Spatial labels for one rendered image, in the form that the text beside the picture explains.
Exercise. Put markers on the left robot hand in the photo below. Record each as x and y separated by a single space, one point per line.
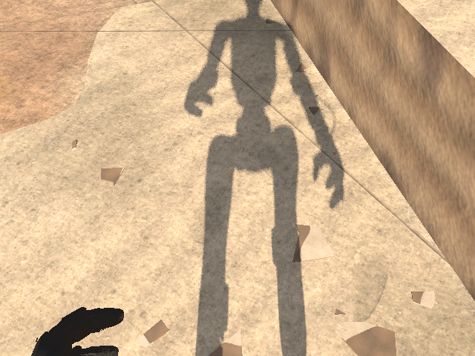
73 328

